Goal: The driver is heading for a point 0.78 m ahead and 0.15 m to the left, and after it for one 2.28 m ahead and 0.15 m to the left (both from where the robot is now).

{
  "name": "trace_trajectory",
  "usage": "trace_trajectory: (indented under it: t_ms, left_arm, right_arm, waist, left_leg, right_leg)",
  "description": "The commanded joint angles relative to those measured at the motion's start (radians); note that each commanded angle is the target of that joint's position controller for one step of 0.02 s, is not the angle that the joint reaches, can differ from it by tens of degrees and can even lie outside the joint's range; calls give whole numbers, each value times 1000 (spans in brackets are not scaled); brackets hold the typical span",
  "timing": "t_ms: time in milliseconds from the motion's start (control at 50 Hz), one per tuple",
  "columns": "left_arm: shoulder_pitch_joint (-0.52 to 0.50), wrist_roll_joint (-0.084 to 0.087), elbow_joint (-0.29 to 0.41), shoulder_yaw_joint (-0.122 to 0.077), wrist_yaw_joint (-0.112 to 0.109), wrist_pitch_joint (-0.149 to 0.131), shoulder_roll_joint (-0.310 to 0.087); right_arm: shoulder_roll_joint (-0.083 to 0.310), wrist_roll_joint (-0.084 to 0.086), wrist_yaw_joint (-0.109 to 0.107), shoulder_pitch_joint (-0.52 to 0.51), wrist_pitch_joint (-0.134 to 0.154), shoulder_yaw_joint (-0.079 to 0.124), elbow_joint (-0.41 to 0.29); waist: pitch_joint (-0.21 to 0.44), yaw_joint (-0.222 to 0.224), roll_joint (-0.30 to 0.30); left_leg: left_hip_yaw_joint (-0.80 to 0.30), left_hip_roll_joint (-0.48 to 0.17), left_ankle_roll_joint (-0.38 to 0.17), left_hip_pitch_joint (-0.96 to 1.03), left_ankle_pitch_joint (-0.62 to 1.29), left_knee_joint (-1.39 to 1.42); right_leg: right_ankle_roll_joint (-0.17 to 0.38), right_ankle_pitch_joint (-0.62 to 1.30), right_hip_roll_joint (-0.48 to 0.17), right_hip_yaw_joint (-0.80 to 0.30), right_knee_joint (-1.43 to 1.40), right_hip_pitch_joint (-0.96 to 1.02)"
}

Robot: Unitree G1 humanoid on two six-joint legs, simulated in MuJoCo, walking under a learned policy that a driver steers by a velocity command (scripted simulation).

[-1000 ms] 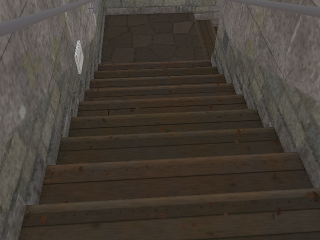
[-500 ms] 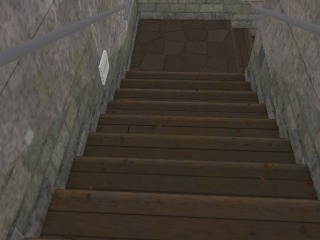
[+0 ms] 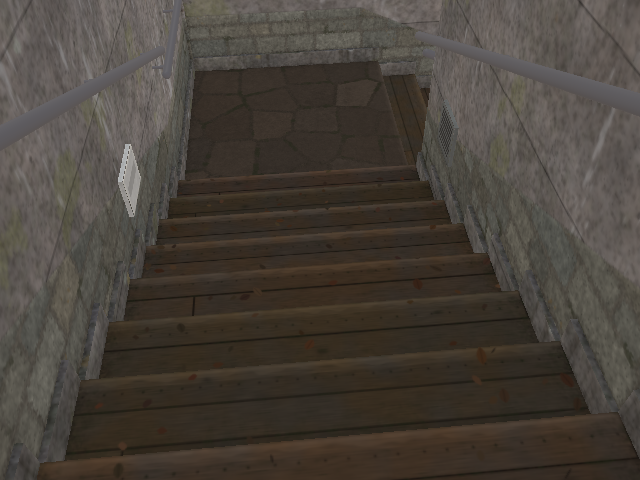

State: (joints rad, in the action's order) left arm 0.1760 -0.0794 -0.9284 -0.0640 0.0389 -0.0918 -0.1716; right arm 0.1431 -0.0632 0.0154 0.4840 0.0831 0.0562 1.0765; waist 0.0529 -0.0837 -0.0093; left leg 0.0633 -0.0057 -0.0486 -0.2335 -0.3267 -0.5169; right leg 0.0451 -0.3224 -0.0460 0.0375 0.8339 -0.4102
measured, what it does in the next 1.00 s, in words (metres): goes down: right foot, then left foot 0.15 m lower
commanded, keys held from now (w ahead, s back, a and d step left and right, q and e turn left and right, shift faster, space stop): w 0.90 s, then w+q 0.10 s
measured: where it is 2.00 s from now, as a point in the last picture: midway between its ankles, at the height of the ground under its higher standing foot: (266, 402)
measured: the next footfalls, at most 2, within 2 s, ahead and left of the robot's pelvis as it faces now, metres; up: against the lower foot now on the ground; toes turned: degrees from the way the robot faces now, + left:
right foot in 0.02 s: +0.01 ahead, -0.11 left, +0.00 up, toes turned -3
left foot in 0.52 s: +0.28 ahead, +0.12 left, -0.15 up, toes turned +5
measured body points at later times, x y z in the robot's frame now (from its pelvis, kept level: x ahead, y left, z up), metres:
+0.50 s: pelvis +0.17 +0.01 -0.10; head +0.17 +0.02 +0.35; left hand -0.01 +0.16 -0.24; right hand +0.36 -0.17 -0.21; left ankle +0.26 +0.12 -0.85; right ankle -0.03 -0.11 -0.73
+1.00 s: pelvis +0.42 -0.01 -0.23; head +0.43 -0.02 +0.22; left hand +0.63 +0.17 -0.33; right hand +0.23 -0.15 -0.36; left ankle +0.24 +0.12 -0.88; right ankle +0.59 -0.14 -0.95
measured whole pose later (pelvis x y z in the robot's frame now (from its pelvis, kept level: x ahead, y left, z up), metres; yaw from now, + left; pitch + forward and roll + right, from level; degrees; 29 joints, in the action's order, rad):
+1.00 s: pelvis +0.42 -0.01 -0.23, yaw +2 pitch +2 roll +5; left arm 0.04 -0.10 -0.85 0.04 0.07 -0.05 -0.18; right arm 0.06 -0.09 0.01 0.68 0.10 -0.05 1.13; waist 0.02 -0.17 -0.06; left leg 0.06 0.04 0.00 -0.15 -0.79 -0.91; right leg 0.05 0.35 -0.13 -0.03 0.46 -0.54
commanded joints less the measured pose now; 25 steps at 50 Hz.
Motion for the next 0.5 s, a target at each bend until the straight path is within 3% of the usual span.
trace_trajectory:
  t_ms: [20, 40, 60, 80, 100, 120, 140, 160, 180, 200, 220, 240, 260, 280, 300, 340, 400, 420, 460, 480, 500]
  left_arm:
    - [340, 9, -43, -39, -19, -19, -90]
    - [336, 13, -42, -56, -39, -25, -129]
    - [412, 8, -49, -56, -63, -33, -185]
    - [482, -22, -63, -41, -47, -42, -164]
    - [434, -22, -93, -33, -29, -44, -131]
    - [362, 11, -80, -20, -20, -42, -73]
    - [312, 19, -62, -10, -16, -36, -28]
    - [235, -1, -45, 12, -28, -25, 39]
    - [224, -1, -28, 23, -37, -19, 61]
    - [247, 3, -30, 28, -48, -19, 63]
    - [271, -6, -35, 49, -61, -33, 90]
    - [350, 1, -65, 51, -62, -37, 63]
    - [377, 4, -74, 51, -63, -40, 36]
    - [416, 0, -97, 55, -52, -36, 8]
    - [433, -2, -111, 62, -39, -30, 3]
    - [485, 15, -140, 77, -24, -29, 12]
    - [507, 25, -160, 77, -23, -26, -18]
    - [478, 26, -158, 81, -22, -23, -23]
    - [484, 26, -168, 71, -26, -4, -49]
    - [457, 23, -160, 61, -22, 6, -73]
    - [430, 10, -162, 50, -3, 18, -111]
  right_arm:
    - [161, 12, 12, -220, 18, 21, -92]
    - [163, 33, 24, -181, 23, 28, -73]
    - [61, 10, 29, -170, 32, 9, -126]
    - [-4, 15, 23, -177, 54, 2, -168]
    - [23, 24, 13, -268, 48, 0, -208]
    - [83, 17, -4, -270, 36, 12, -195]
    - [75, 9, -14, -225, 27, 12, -172]
    - [-7, -26, -7, -168, 17, -22, -151]
    - [-30, -41, 7, -166, 8, -29, -140]
    - [5, -32, 25, -159, 7, -24, -136]
    - [15, -44, 42, -187, 16, -26, -149]
    - [24, -36, 47, -227, 18, -24, -154]
    - [32, -24, 46, -266, 23, -29, -167]
    - [22, -21, 44, -297, 19, -34, -171]
    - [36, -24, 45, -319, 9, -34, -188]
    - [58, -38, 38, -383, -15, -36, -218]
    - [55, -27, 36, -512, -32, -52, -270]
    - [65, -23, 38, -520, -26, -50, -257]
    - [91, -12, 39, -501, -20, -44, -233]
    - [103, 0, 39, -422, -11, -40, -204]
    - [151, 20, 36, -261, 0, -14, -141]
  waist:
    - [-57, 232, 32]
    - [-35, 219, -54]
    - [73, 191, -245]
    - [18, 210, -147]
    - [-167, 180, -117]
    - [-151, 152, -21]
    - [-109, 115, 10]
    - [-136, 64, 18]
    - [-130, 72, -23]
    - [-105, 81, -37]
    - [-88, 97, -5]
    - [-79, 123, -42]
    - [-57, 142, -3]
    - [-77, 142, -34]
    - [-103, 142, -41]
    - [-153, 149, -35]
    - [-190, 194, -27]
    - [-172, 194, -17]
    - [-186, 198, -15]
    - [-171, 163, 10]
    - [-129, 83, 61]
  left_leg:
    - [-176, -196, -218, -305, 230, -9]
    - [-125, -127, -195, -337, 146, -208]
    - [-28, 44, -83, -483, -187, -594]
    - [-209, 110, -75, -669, -260, -670]
    - [-265, 17, -70, -867, -185, -738]
    - [-225, -38, -49, -875, -75, -771]
    - [-192, -60, -27, -806, 5, -738]
    - [-222, -124, -38, -702, 194, -606]
    - [-158, -106, -30, -609, 290, -577]
    - [-101, -84, -23, -542, 356, -556]
    - [-145, -110, -22, -551, 617, -383]
    - [-119, -103, -10, -550, 714, -318]
    - [-91, -96, -5, -455, 869, -169]
    - [-55, -80, 2, -343, 896, -158]
    - [-40, -72, 8, -285, 848, -148]
    - [-69, -86, 19, -329, 726, -105]
    - [-75, -94, 24, -369, 546, 24]
    - [-77, -98, 17, -296, 523, 40]
    - [-65, -100, 9, -222, 447, 124]
    - [-49, -96, 3, -105, 454, 210]
    - [27, -55, -5, 102, 505, 283]
  right_leg:
    - [18, 48, 42, 39, -211, 416]
    - [37, 36, 18, -8, -356, 516]
    - [238, 518, -218, -338, -388, 668]
    - [361, 551, -341, -550, -482, 659]
    - [382, 310, -414, -619, -540, 531]
    - [350, 275, -362, -528, -516, 503]
    - [314, 345, -305, -409, -497, 427]
    - [238, 344, -230, -292, -477, 288]
    - [219, 346, -171, -221, -461, 179]
    - [205, 321, -135, -162, -445, 104]
    - [178, 265, -94, -135, -397, 106]
    - [189, 267, -96, -143, -370, 106]
    - [173, 198, -56, -98, -319, 31]
    - [175, 145, -56, -102, -323, -77]
    - [184, 87, -71, -120, -325, -146]
    - [218, 34, -133, -219, -275, -90]
    - [220, 19, -154, -284, -200, 69]
    - [205, 3, -146, -273, -150, 62]
    - [199, 49, -153, -297, -96, 120]
    - [187, 70, -124, -271, -2, 124]
    - [171, 160, -84, -210, 155, 85]
Velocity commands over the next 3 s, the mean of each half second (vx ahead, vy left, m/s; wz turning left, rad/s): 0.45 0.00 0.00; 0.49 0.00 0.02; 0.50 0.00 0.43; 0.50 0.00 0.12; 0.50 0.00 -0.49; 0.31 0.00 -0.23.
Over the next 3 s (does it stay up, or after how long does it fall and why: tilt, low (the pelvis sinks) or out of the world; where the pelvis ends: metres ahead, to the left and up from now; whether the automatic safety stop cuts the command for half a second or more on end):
stays up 1.51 0.20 -0.76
